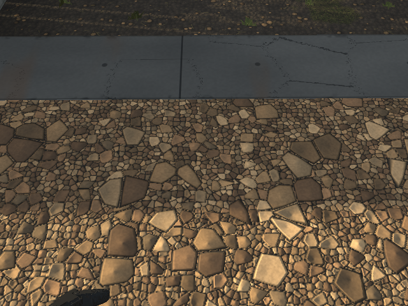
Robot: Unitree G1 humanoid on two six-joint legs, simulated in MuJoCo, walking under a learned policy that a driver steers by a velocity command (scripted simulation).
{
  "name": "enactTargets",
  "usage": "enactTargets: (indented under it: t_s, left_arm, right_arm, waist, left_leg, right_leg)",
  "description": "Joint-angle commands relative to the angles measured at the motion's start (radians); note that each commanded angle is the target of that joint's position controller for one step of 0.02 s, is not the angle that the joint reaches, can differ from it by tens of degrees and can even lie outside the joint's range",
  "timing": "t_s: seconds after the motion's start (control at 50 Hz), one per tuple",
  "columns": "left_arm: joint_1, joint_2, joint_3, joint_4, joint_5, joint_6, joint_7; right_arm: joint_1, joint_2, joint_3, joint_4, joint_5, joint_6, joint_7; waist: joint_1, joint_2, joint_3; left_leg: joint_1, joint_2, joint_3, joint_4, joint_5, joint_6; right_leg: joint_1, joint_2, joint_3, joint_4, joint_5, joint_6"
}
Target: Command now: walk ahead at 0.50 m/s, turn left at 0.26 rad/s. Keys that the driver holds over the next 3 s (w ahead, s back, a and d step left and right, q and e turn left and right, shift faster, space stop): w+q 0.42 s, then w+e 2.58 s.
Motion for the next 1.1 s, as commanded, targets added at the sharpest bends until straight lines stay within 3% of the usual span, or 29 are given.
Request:
enactTargets:
  t_s: [0.02, 0.04, 0.06, 0.08, 0.12, 0.14, 0.18, 0.24, 0.36, 0.46, 0.5, 0.52, 0.54, 0.56, 0.58, 0.6, 0.62, 0.64, 0.66, 0.68, 0.7, 0.72, 0.78, 0.86, 0.92, 1.0, 1.06, 1.08, 1.1]
  left_arm:
    - [0.356, 0.240, 0.083, 0.035, 0.016, -0.022, 0.017]
    - [0.467, 0.332, 0.105, 0.060, 0.030, -0.014, 0.021]
    - [0.470, 0.239, 0.078, 0.060, 0.025, -0.010, 0.022]
    - [0.374, 0.183, 0.060, 0.046, 0.017, -0.011, 0.025]
    - [0.232, 0.110, 0.037, 0.030, 0.021, -0.016, 0.023]
    - [0.198, 0.087, 0.031, 0.034, 0.030, -0.021, 0.021]
    - [0.190, 0.089, 0.035, 0.049, 0.033, -0.025, 0.021]
    - [0.207, 0.128, 0.048, 0.067, 0.037, -0.029, 0.036]
    - [0.263, 0.167, 0.058, 0.080, 0.032, -0.014, 0.063]
    - [0.383, 0.184, 0.066, 0.125, 0.008, 0.015, 0.058]
    - [0.387, 0.206, 0.071, 0.141, -0.006, 0.026, 0.050]
    - [0.372, 0.222, 0.073, 0.146, -0.012, 0.030, 0.049]
    - [0.343, 0.227, 0.070, 0.150, -0.017, 0.036, 0.047]
    - [0.333, 0.205, 0.058, 0.151, -0.017, 0.038, 0.046]
    - [0.342, 0.149, 0.038, 0.122, -0.001, 0.029, 0.041]
    - [0.425, 0.042, 0.006, 0.114, -0.001, 0.004, 0.033]
    - [0.323, 0.145, 0.037, 0.111, -0.039, -0.016, 0.031]
    - [0.263, 0.155, 0.045, 0.088, -0.052, -0.020, 0.032]
    - [0.243, 0.139, 0.046, 0.091, -0.038, -0.017, 0.041]
    - [0.248, 0.134, 0.055, 0.101, -0.024, -0.005, 0.049]
    - [0.288, 0.117, 0.057, 0.117, -0.024, 0.016, 0.049]
    - [0.313, 0.092, 0.055, 0.126, -0.026, 0.032, 0.047]
    - [0.279, 0.073, 0.056, 0.109, -0.022, 0.058, 0.049]
    - [0.184, 0.069, 0.054, 0.071, -0.007, 0.056, 0.037]
    - [0.081, 0.051, 0.039, 0.031, 0.000, 0.054, 0.016]
    - [-0.015, 0.049, 0.029, -0.030, -0.002, 0.056, -0.012]
    - [0.031, 0.093, 0.047, -0.055, -0.007, 0.059, -0.025]
    - [0.113, 0.125, 0.064, -0.044, -0.012, 0.061, -0.025]
    - [0.258, 0.173, 0.091, -0.014, -0.015, 0.062, -0.019]
  right_arm:
    - [-0.064, -0.132, -0.016, -0.076, -0.010, -0.001, -0.003]
    - [0.070, 0.005, 0.021, -0.087, -0.008, -0.019, 0.005]
    - [0.055, -0.057, 0.008, -0.068, 0.017, -0.039, 0.009]
    - [-0.036, -0.137, -0.016, -0.095, 0.039, -0.045, 0.006]
    - [-0.127, -0.124, -0.024, -0.116, 0.026, -0.034, -0.007]
    - [-0.107, -0.107, -0.032, -0.111, 0.020, -0.018, -0.009]
    - [-0.074, -0.053, -0.030, -0.110, 0.022, 0.011, -0.007]
    - [-0.135, -0.057, -0.039, -0.148, 0.014, 0.032, -0.008]
    - [-0.313, -0.044, -0.029, -0.214, 0.002, 0.022, 0.027]
    - [-0.453, -0.024, -0.011, -0.286, 0.002, 0.021, 0.053]
    - [-0.457, -0.044, -0.015, -0.303, 0.003, 0.018, 0.058]
    - [-0.423, -0.069, -0.025, -0.301, 0.000, 0.016, 0.058]
    - [-0.303, -0.105, -0.046, -0.267, -0.001, 0.011, 0.057]
    - [-0.120, -0.170, -0.078, -0.203, -0.001, 0.007, 0.047]
    - [0.049, -0.278, -0.110, -0.164, -0.016, 0.007, 0.026]
    - [0.040, -0.313, -0.100, -0.170, -0.023, 0.001, 0.021]
    - [0.017, -0.226, -0.077, -0.181, -0.023, -0.010, 0.023]
    - [-0.057, -0.182, -0.063, -0.179, -0.019, -0.016, 0.024]
    - [-0.133, -0.139, -0.053, -0.186, -0.016, -0.022, 0.026]
    - [-0.188, -0.098, -0.044, -0.186, -0.020, -0.029, 0.029]
    - [-0.220, -0.062, -0.036, -0.184, -0.028, -0.036, 0.031]
    - [-0.223, -0.056, -0.036, -0.175, -0.032, -0.042, 0.030]
    - [-0.200, -0.090, -0.045, -0.147, -0.039, -0.053, 0.011]
    - [-0.180, -0.108, -0.047, -0.132, -0.041, -0.051, -0.010]
    - [-0.147, -0.130, -0.052, -0.122, -0.031, -0.045, -0.021]
    - [-0.088, -0.149, -0.062, -0.102, -0.013, -0.022, -0.026]
    - [-0.126, -0.194, -0.073, -0.117, 0.002, -0.004, -0.029]
    - [-0.144, -0.210, -0.075, -0.124, 0.006, 0.003, -0.030]
    - [-0.175, -0.221, -0.075, -0.132, 0.013, 0.009, -0.028]
  waist:
    - [0.237, 0.065, -0.226]
    - [0.192, -0.186, -0.401]
    - [0.209, -0.209, -0.457]
    - [0.197, -0.153, -0.278]
    - [0.138, -0.049, -0.101]
    - [0.101, -0.071, -0.068]
    - [0.070, -0.078, -0.036]
    - [0.061, -0.043, 0.008]
    - [0.107, -0.014, 0.053]
    - [0.156, 0.004, 0.107]
    - [0.125, -0.023, 0.100]
    - [0.088, -0.050, 0.068]
    - [0.008, -0.063, 0.000]
    - [-0.075, -0.047, -0.107]
    - [-0.115, 0.090, -0.254]
    - [-0.026, 0.259, -0.392]
    - [-0.068, 0.156, -0.353]
    - [-0.041, 0.150, -0.214]
    - [-0.004, 0.101, -0.148]
    - [0.031, 0.115, -0.093]
    - [0.065, 0.128, -0.075]
    - [0.080, 0.127, -0.066]
    - [0.095, 0.091, -0.005]
    - [0.082, 0.085, 0.041]
    - [0.049, 0.069, 0.076]
    - [0.024, 0.065, 0.105]
    - [0.083, 0.113, 0.042]
    - [0.133, 0.131, -0.008]
    - [0.218, 0.122, -0.084]
  left_leg:
    - [-0.266, 0.163, -0.069, 0.477, 0.680, 0.097]
    - [-0.672, -0.006, -0.020, 0.874, 0.131, 0.021]
    - [-0.777, -0.010, -0.165, 1.038, -0.167, 0.026]
    - [-0.856, 0.047, -0.163, 1.086, -0.113, 0.038]
    - [-0.795, 0.134, -0.124, 1.000, 0.044, 0.044]
    - [-0.733, 0.163, -0.132, 0.955, 0.089, 0.049]
    - [-0.679, 0.178, -0.126, 0.920, 0.125, 0.052]
    - [-0.762, 0.183, -0.140, 0.846, 0.233, 0.040]
    - [-0.796, 0.159, -0.068, 0.544, 0.463, 0.029]
    - [-0.817, 0.127, -0.006, 0.394, 0.350, 0.061]
    - [-0.758, 0.091, 0.029, 0.348, 0.232, 0.088]
    - [-0.674, 0.062, 0.054, 0.327, 0.192, 0.105]
    - [-0.502, 0.024, 0.081, 0.272, 0.227, 0.126]
    - [-0.214, 0.002, 0.083, 0.251, 0.318, 0.153]
    - [0.150, 0.230, -0.210, 0.266, 0.324, 0.238]
    - [0.305, 0.459, -0.673, 0.112, 0.260, 0.363]
    - [0.246, 0.441, -0.640, 0.060, 0.274, 0.318]
    - [0.129, 0.409, -0.447, 0.055, 0.336, 0.266]
    - [0.000, 0.364, -0.330, 0.031, 0.363, 0.226]
    - [-0.113, 0.328, -0.238, -0.007, 0.375, 0.197]
    - [-0.182, 0.300, -0.171, -0.045, 0.365, 0.177]
    - [-0.218, 0.294, -0.135, -0.074, 0.366, 0.175]
    - [-0.251, 0.291, -0.035, -0.130, 0.417, 0.176]
    - [-0.208, 0.276, 0.073, -0.151, 0.444, 0.155]
    - [-0.171, 0.286, 0.139, -0.164, 0.446, 0.145]
    - [-0.026, 0.328, 0.189, -0.096, 0.549, 0.134]
    - [0.016, 0.333, 0.228, 0.063, 0.982, 0.105]
    - [0.012, 0.326, 0.237, 0.187, 1.126, 0.093]
    - [-0.041, 0.295, 0.252, 0.382, 1.151, 0.065]
  right_leg:
    - [0.582, -0.087, 0.099, 0.036, -0.009, -0.090]
    - [0.984, -0.362, 0.537, -0.025, -0.140, -0.236]
    - [0.976, -0.397, 0.730, -0.155, -0.239, -0.252]
    - [0.834, -0.363, 0.568, -0.176, -0.257, -0.193]
    - [0.527, -0.287, 0.325, -0.248, -0.170, -0.131]
    - [0.436, -0.249, 0.235, -0.285, -0.142, -0.109]
    - [0.349, -0.232, 0.140, -0.336, -0.100, -0.110]
    - [0.344, -0.236, 0.042, -0.371, -0.018, -0.120]
    - [0.425, -0.219, -0.119, -0.384, 0.044, -0.093]
    - [0.578, -0.268, -0.152, -0.327, 0.118, -0.097]
    - [0.620, -0.284, -0.141, -0.262, 0.292, -0.099]
    - [0.630, -0.286, -0.136, -0.198, 0.456, -0.094]
    - [0.610, -0.261, -0.150, -0.060, 0.588, -0.076]
    - [0.493, -0.208, -0.167, 0.145, 0.581, -0.045]
    - [0.177, -0.122, -0.176, 0.500, 0.222, 0.007]
    - [-0.073, 0.052, -0.024, 0.792, -0.579, 0.045]
    - [-0.146, 0.024, 0.128, 0.878, -0.573, 0.036]
    - [-0.210, -0.030, 0.101, 0.864, -0.491, 0.024]
    - [-0.181, -0.078, 0.093, 0.800, -0.401, 0.022]
    - [-0.134, -0.105, 0.093, 0.755, -0.337, 0.022]
    - [-0.075, -0.124, 0.103, 0.738, -0.284, 0.017]
    - [-0.048, -0.128, 0.102, 0.724, -0.254, 0.015]
    - [-0.112, -0.130, 0.116, 0.654, -0.163, 0.025]
    - [-0.189, -0.107, 0.114, 0.444, 0.018, 0.038]
    - [-0.185, -0.094, 0.042, 0.302, 0.085, 0.029]
    - [-0.227, -0.073, -0.018, 0.206, 0.003, -0.004]
    - [-0.072, 0.008, -0.104, 0.189, -0.140, -0.054]
    - [0.037, 0.051, -0.130, 0.192, -0.187, -0.077]
    - [0.241, 0.097, -0.142, 0.126, -0.143, -0.110]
